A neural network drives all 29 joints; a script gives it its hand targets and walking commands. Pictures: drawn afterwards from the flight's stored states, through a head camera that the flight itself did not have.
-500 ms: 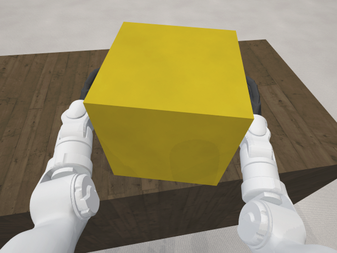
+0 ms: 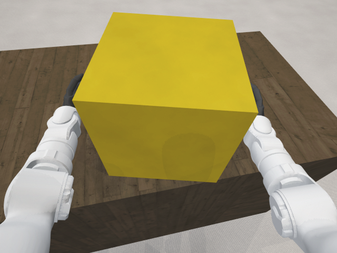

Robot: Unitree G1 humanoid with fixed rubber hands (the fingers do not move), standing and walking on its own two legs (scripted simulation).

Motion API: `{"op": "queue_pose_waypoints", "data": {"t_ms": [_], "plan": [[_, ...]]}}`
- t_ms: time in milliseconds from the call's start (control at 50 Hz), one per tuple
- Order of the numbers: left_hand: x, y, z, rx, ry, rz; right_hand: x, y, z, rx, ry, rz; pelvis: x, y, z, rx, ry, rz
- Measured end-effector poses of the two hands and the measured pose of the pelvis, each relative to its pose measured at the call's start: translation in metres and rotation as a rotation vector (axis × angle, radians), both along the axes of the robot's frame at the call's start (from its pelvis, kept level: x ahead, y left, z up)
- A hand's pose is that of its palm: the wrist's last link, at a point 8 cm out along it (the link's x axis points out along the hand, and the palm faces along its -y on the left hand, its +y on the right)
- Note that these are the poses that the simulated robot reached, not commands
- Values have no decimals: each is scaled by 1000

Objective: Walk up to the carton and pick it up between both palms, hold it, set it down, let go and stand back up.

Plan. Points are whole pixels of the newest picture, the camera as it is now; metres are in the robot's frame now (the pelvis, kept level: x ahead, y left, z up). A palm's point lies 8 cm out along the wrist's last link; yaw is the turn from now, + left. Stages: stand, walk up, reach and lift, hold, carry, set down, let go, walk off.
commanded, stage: set down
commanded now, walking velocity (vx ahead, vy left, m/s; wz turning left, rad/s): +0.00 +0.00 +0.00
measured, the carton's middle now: (167, 102) +0.45 -0.02 +0.09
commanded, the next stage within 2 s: none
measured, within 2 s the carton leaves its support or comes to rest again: neither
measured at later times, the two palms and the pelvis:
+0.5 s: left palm (59, 81) +0.45 +0.21 +0.17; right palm (271, 89) +0.40 -0.23 +0.17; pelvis -0.03 +0.00 +0.01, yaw +0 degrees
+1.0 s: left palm (31, 54) +0.44 +0.23 +0.25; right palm (294, 67) +0.38 -0.24 +0.24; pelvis -0.04 -0.01 +0.01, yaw +0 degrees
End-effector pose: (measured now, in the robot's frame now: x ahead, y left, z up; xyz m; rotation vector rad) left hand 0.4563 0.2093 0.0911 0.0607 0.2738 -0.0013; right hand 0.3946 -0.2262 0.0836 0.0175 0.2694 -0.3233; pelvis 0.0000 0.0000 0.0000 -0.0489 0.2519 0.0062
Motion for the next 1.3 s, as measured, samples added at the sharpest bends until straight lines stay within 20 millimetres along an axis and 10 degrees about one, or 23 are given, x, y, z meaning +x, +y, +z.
{"op": "queue_pose_waypoints", "data": {"t_ms": [1000, 1300], "plan": [[-16, 18, 155, -48, -60, 32, -13, -13, 153, 37, -76, 29, -37, -9, 9, 25, -112, 1], [-31, 20, 141, -35, -23, -3, -28, -4, 135, 56, -55, 49, -38, -6, 12, 27, -181, 2]]}}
